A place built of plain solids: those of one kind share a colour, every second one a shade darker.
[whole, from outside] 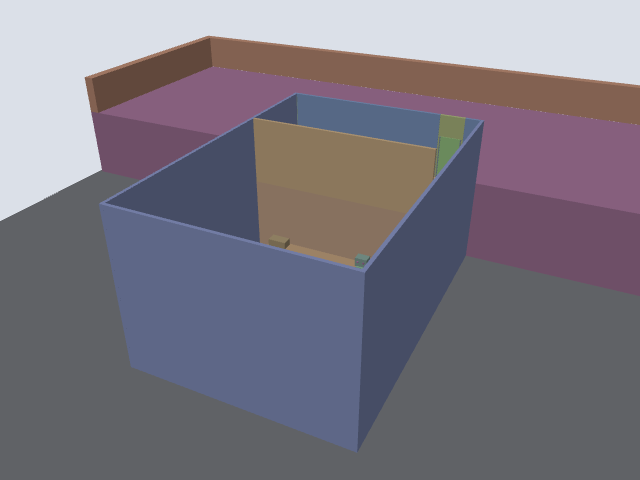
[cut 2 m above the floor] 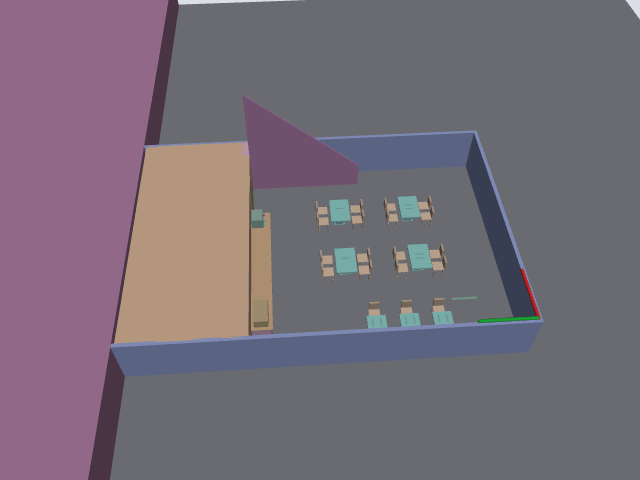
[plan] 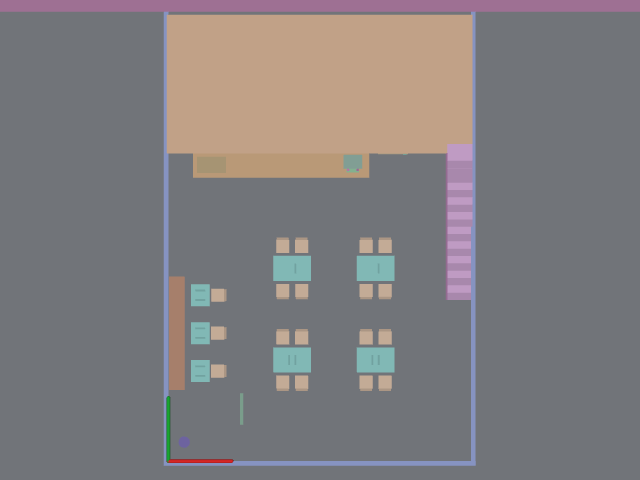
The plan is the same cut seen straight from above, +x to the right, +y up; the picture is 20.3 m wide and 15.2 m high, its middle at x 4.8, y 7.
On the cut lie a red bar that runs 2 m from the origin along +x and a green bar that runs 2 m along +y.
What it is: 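A cafe in the deep cellar of an old town house, fitted out in the 2010s to 2020s; 9.6 x 14.1 m; the hall a cellar under a ceiling 2.54 m high; over the flight a stairwell up to the entrance level's ceiling, 7.33 m over the hall's floor; the entrance level at street height, 4.13 m over the hall's floor, over the rear 4.3 m, with the street door 0.95 x 2.15 m and a glazed street front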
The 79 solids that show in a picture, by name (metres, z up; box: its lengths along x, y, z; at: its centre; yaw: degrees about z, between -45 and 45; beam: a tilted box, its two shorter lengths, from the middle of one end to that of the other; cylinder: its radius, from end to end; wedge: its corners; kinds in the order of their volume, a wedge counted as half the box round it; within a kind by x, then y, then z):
{
 "street_ground_1": {"box": [39.58, 12.65, 4.18], "at": [4.79, 20.55, 2.04]},
 "upper_1": {"box": [9.68, 4.39, 4.18], "at": [4.79, 11.94, 2.04]},
 "street_hedge_1": {"box": [0.6, 12.65, 2.2], "at": [-14.7, 20.55, 5.23]},
 "street_hedge_2": {"box": [39.58, 0.6, 2.2], "at": [4.79, 27.18, 5.23]},
 "wall_1": {"box": [0.15, 14.38, 7.38], "at": [-0.07, 7.04, 3.64]},
 "wall_2": {"box": [4.94, 0.15, 7.38], "at": [2.32, -0.07, 3.64]},
 "wall_3": {"box": [1.5, 0.15, 7.38], "at": [5.24, -0.07, 3.64]},
 "wall_4": {"box": [4.04, 0.15, 7.38], "at": [7.71, -0.07, 3.64]},
 "wall_5": {"box": [0.15, 14.38, 7.38], "at": [9.65, 7.04, 3.64]},
 "stair_step_1": {"box": [0.8, 0.46, 0.25], "at": [9.23, 5.33, 0.07]},
 "stair_step_2": {"box": [0.8, 0.46, 0.44], "at": [9.23, 5.56, 0.17]},
 "stair_step_3": {"box": [0.8, 0.46, 0.64], "at": [9.23, 5.8, 0.27]},
 "stair_step_4": {"box": [0.8, 0.46, 0.84], "at": [9.23, 6.03, 0.37]},
 "stair_step_5": {"box": [0.8, 0.46, 1.03], "at": [9.23, 6.26, 0.47]},
 "stair_step_6": {"box": [0.8, 0.46, 1.23], "at": [9.23, 6.49, 0.57]},
 "stair_step_7": {"box": [0.8, 0.46, 1.43], "at": [9.23, 6.72, 0.66]},
 "stair_step_8": {"box": [0.8, 0.46, 1.62], "at": [9.23, 6.96, 0.76]},
 "stair_step_9": {"box": [0.8, 0.46, 1.82], "at": [9.23, 7.19, 0.86]},
 "stair_step_10": {"box": [0.8, 0.46, 2.02], "at": [9.23, 7.42, 0.96]},
 "stair_step_11": {"box": [0.8, 0.46, 2.21], "at": [9.23, 7.65, 1.06]},
 "stair_step_12": {"box": [0.8, 0.46, 2.41], "at": [9.23, 7.88, 1.16]},
 "stair_step_13": {"box": [0.8, 0.46, 2.61], "at": [9.23, 8.12, 1.25]},
 "stair_step_14": {"box": [0.8, 0.46, 2.8], "at": [9.23, 8.35, 1.35]},
 "stair_step_15": {"box": [0.8, 0.46, 3.0], "at": [9.23, 8.58, 1.45]},
 "stair_step_16": {"box": [0.8, 0.46, 3.2], "at": [9.23, 8.81, 1.55]},
 "stair_step_17": {"box": [0.8, 0.46, 3.39], "at": [9.23, 9.04, 1.65]},
 "stair_step_18": {"box": [0.8, 0.46, 3.79], "at": [9.23, 9.51, 1.84]},
 "stair_step_19": {"box": [0.8, 0.53, 3.98], "at": [9.23, 9.77, 1.94]},
 "entrance_wall_1": {"box": [8.78, 0.15, 3.25], "at": [4.39, 9.81, 5.71]},
 "counter_1": {"box": [5.54, 0.7, 1.05], "at": [3.57, 9.38, 0.47]},
 "window_wall_1": {"box": [7.68, 0.15, 3.2], "at": [3.84, 14.15, 5.73]},
 "window_wall_2": {"box": [0.7, 0.15, 3.2], "at": [9.23, 14.15, 5.73]},
 "stair_guard_1": {"wedge": [[8.78, 5.1, -0.02], [8.78, 5.1, 1.15], [8.78, 9.75, -0.02], [8.78, 9.75, 5.09], [8.84, 5.1, -0.02], [8.84, 5.1, 1.15], [8.84, 9.75, -0.02], [8.84, 9.75, 5.09]]},
 "street_door_wall_1": {"box": [1.2, 0.15, 3.2], "at": [8.28, 14.15, 5.73]},
 "bench_upholstered_1": {"box": [0.5, 3.6, 0.25], "at": [0.27, 4.05, 0.33]},
 "meeting_table_1": {"box": [0.6, 0.7, 0.07], "at": [1.01, 2.85, 0.71]},
 "meeting_table_2": {"box": [0.6, 0.7, 0.07], "at": [1.01, 4.05, 0.71]},
 "meeting_table_3": {"box": [0.6, 0.7, 0.07], "at": [1.01, 5.25, 0.71]},
 "meeting_table_4": {"box": [1.2, 0.8, 0.07], "at": [3.92, 3.2, 0.71]},
 "meeting_table_5": {"box": [1.2, 0.8, 0.07], "at": [3.92, 6.1, 0.71]},
 "meeting_table_6": {"box": [1.2, 0.8, 0.07], "at": [6.56, 3.2, 0.71]},
 "meeting_table_7": {"box": [1.2, 0.8, 0.07], "at": [6.56, 6.1, 0.71]},
 "side_chair_1": {"box": [0.42, 0.42, 0.04], "at": [1.56, 2.85, 0.43]},
 "side_chair_2": {"box": [0.42, 0.42, 0.04], "at": [1.56, 4.05, 0.43]},
 "side_chair_3": {"box": [0.42, 0.42, 0.04], "at": [1.56, 5.25, 0.43]},
 "side_chair_4": {"box": [0.08, 0.38, 0.38], "at": [1.8, 2.85, 0.65]},
 "side_chair_5": {"box": [0.08, 0.38, 0.38], "at": [1.8, 4.05, 0.65]},
 "side_chair_6": {"box": [0.08, 0.38, 0.38], "at": [1.8, 5.25, 0.65]},
 "side_chair_7": {"box": [0.38, 0.08, 0.38], "at": [3.62, 2.26, 0.65]},
 "side_chair_8": {"box": [0.42, 0.42, 0.04], "at": [3.62, 2.5, 0.43]},
 "side_chair_9": {"box": [0.42, 0.42, 0.04], "at": [3.62, 3.9, 0.43]},
 "side_chair_10": {"box": [0.38, 0.08, 0.38], "at": [3.62, 4.14, 0.65]},
 "side_chair_11": {"box": [0.42, 0.42, 0.04], "at": [3.62, 5.4, 0.43]},
 "side_chair_12": {"box": [0.42, 0.42, 0.04], "at": [3.62, 6.8, 0.43]},
 "side_chair_13": {"box": [0.38, 0.08, 0.38], "at": [4.22, 2.26, 0.65]},
 "side_chair_14": {"box": [0.42, 0.42, 0.04], "at": [4.22, 2.5, 0.43]},
 "side_chair_15": {"box": [0.42, 0.42, 0.04], "at": [4.22, 3.9, 0.43]},
 "side_chair_16": {"box": [0.38, 0.08, 0.38], "at": [4.22, 4.14, 0.65]},
 "side_chair_17": {"box": [0.42, 0.42, 0.04], "at": [4.22, 5.4, 0.43]},
 "side_chair_18": {"box": [0.42, 0.42, 0.04], "at": [4.22, 6.8, 0.43]},
 "side_chair_19": {"box": [0.38, 0.08, 0.38], "at": [6.26, 2.26, 0.65]},
 "side_chair_20": {"box": [0.42, 0.42, 0.04], "at": [6.26, 2.5, 0.43]},
 "side_chair_21": {"box": [0.42, 0.42, 0.04], "at": [6.26, 3.9, 0.43]},
 "side_chair_22": {"box": [0.42, 0.42, 0.04], "at": [6.26, 5.4, 0.43]},
 "side_chair_23": {"box": [0.42, 0.42, 0.04], "at": [6.26, 6.8, 0.43]},
 "side_chair_24": {"box": [0.38, 0.08, 0.38], "at": [6.86, 2.26, 0.65]},
 "side_chair_25": {"box": [0.42, 0.42, 0.04], "at": [6.86, 2.5, 0.43]},
 "side_chair_26": {"box": [0.42, 0.42, 0.04], "at": [6.86, 3.9, 0.43]},
 "side_chair_27": {"box": [0.42, 0.42, 0.04], "at": [6.86, 5.4, 0.43]},
 "side_chair_28": {"box": [0.42, 0.42, 0.04], "at": [6.86, 6.8, 0.43]},
 "display_1": {"box": [0.93, 0.52, 0.36], "at": [1.36, 9.38, 1.22]},
 "counter_top_1": {"box": [5.58, 0.78, 0.04], "at": [3.57, 9.36, 1.02]},
 "coffee_machine_1": {"box": [0.6, 0.45, 0.45], "at": [5.84, 9.48, 1.26]},
 "street_door_leaf_1": {"box": [0.95, 0.04, 2.15], "at": [8.28, 14.06, 5.21]},
 "service_door_1": {"box": [0.95, 0.03, 2.1], "at": [7.12, 9.72, 1.0]},
 "plant_pot_1": {"cylinder": 0.18, "from": [0.5, 0.6, 0.0], "to": [0.5, 0.6, 0.38]},
 "cable_protector_1": {"box": [0.1, 1.0, 0.07], "at": [2.32, 1.65, -0.01]},
 "street_door_jamb_1": {"box": [0.05, 0.05, 2.15], "at": [7.78, 14.05, 5.21]},
 "coffee_machine_drip_1": {"box": [0.4, 0.12, 0.03], "at": [5.84, 9.2, 1.05]}
}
